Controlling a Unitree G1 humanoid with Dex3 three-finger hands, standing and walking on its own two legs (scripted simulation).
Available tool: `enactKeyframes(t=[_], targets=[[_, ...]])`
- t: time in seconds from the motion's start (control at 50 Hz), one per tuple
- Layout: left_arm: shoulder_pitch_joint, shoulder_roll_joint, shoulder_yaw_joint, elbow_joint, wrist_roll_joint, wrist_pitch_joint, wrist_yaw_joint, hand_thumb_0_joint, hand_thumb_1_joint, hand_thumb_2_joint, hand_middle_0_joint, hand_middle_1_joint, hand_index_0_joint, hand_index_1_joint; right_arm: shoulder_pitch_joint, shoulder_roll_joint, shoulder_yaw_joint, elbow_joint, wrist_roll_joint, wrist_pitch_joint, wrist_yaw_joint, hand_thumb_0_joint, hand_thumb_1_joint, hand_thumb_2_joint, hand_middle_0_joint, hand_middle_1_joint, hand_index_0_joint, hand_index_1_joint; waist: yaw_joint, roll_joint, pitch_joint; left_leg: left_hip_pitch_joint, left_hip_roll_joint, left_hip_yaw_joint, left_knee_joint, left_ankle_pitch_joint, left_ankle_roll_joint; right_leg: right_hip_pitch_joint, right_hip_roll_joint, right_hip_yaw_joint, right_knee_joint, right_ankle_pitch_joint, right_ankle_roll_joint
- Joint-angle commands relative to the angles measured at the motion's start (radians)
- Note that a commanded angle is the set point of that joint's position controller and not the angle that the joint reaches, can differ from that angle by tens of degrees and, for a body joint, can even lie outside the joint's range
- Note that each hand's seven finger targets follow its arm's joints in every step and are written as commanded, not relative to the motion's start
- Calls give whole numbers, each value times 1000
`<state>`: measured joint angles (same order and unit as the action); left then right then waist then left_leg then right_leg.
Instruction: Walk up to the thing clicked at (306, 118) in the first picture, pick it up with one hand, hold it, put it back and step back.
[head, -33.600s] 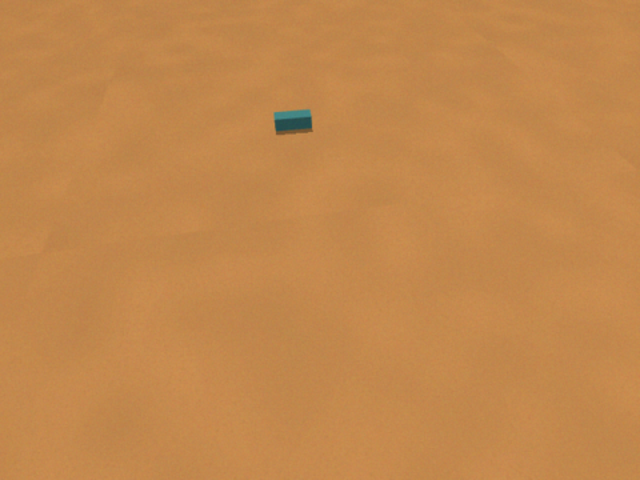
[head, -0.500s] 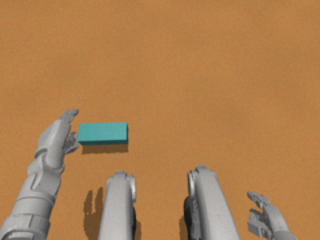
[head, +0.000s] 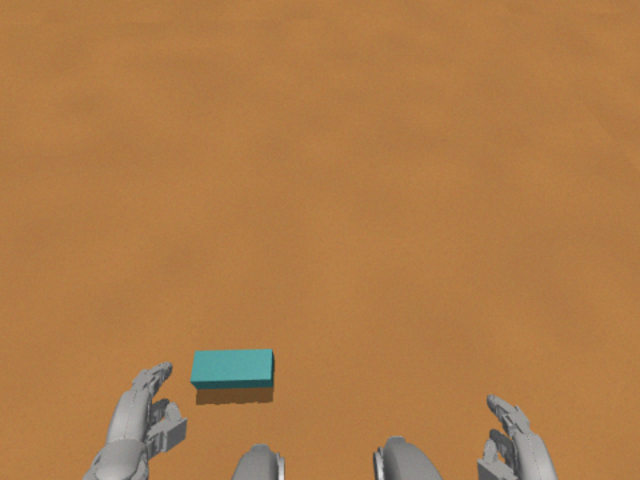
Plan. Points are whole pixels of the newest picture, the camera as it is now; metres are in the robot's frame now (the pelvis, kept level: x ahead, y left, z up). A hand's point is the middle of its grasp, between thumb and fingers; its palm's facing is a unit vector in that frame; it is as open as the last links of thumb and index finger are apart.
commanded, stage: home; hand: left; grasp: from above
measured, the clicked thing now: (234, 369) +0.48 +0.22 -0.63
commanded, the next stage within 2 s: none
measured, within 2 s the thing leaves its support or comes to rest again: neither
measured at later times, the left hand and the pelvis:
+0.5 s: hand (153, 461) +0.18 +0.18 +0.00, palm faces +0.08 -0.98 -0.20, open 7.4 cm; pelvis +0.02 +0.00 +0.05, yaw +1 degrees
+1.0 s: hand (159, 451) +0.19 +0.18 +0.00, palm faces +0.06 -0.98 -0.21, open 7.4 cm; pelvis +0.03 +0.00 +0.05, yaw +1 degrees
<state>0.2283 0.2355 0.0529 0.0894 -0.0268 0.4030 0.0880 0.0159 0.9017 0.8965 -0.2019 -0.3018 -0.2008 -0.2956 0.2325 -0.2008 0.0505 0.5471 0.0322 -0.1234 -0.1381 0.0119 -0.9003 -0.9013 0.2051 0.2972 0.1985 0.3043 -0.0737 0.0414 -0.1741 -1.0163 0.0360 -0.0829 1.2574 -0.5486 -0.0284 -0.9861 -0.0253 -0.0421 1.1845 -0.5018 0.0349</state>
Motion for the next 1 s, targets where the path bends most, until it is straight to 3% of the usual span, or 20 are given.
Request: enactKeyframes(t=[0.0,0.16,0.3,0.56,0.6,0.68,0.76,0.98], targets=[[66,96,58,-271,-33,-12,4,0,900,900,-200,-300,-200,-300,-4,-125,-50,-163,0,-75,-38,0,-901,-899,200,299,200,299,14,35,-209,295,-32,26,-296,224,36,293,36,-9,-277,209,-39],[233,73,37,-396,-36,13,-28,0,900,900,-200,-301,-200,-300,3,-123,-58,-187,-12,-120,-60,0,-901,-899,200,299,200,299,23,19,-86,372,-33,31,-401,252,34,364,47,-37,-373,216,-35],[234,75,31,-404,-28,16,-58,0,900,900,-200,-299,-200,-299,-7,-134,-67,-180,-22,-154,-60,0,-900,-900,200,300,200,300,16,-14,-14,386,-37,39,-431,210,38,357,48,-47,-407,169,-29],[231,94,46,-412,-12,8,-61,0,900,900,-200,-299,-200,-299,-32,-135,-67,-167,-28,-182,-56,0,-900,-900,200,300,200,300,37,13,-48,406,-43,43,-427,231,36,392,43,-39,-402,195,-28],[224,85,33,-412,-14,4,-63,0,900,900,-200,-299,-200,-299,-28,-136,-68,-161,-29,-185,-55,0,-900,-900,200,300,200,300,25,2,-52,406,-43,40,-427,225,37,391,43,-36,-405,193,-27],[244,88,41,-407,-14,6,-60,0,900,900,-200,-299,-200,-299,-28,-136,-70,-161,-27,-185,-57,0,-900,-900,200,300,200,300,42,0,-54,406,-39,38,-425,255,34,396,44,-41,-394,211,-30],[246,83,38,-405,-17,4,-61,0,900,900,-200,-299,-200,-299,-17,-140,-73,-153,-27,-184,-57,0,-900,-900,200,300,200,300,35,8,-77,422,-34,32,-427,282,30,403,47,-41,-381,231,-33],[238,86,43,-408,-18,7,-63,0,900,900,-200,-299,-200,-299,-20,-136,-74,-153,-28,-188,-59,0,-900,-900,200,300,200,300,38,-4,-62,408,-36,37,-426,239,34,397,44,-36,-399,198,-28]])
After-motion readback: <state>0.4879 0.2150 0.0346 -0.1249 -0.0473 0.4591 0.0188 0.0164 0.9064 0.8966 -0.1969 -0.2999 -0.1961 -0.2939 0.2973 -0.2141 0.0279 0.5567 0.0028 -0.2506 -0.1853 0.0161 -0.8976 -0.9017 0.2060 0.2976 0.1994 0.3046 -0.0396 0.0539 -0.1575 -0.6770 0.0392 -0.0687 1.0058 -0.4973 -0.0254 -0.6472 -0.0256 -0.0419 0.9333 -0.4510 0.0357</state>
